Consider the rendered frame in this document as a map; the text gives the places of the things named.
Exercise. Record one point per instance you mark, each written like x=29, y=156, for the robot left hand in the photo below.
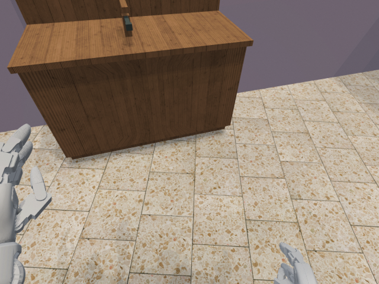
x=13, y=155

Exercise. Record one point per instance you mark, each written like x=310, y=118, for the robot left forearm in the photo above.
x=12, y=270

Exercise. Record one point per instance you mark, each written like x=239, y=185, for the counter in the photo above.
x=101, y=88

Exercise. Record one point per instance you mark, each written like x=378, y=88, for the robot right hand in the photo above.
x=301, y=273

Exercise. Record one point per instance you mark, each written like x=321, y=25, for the tap lever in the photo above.
x=128, y=24

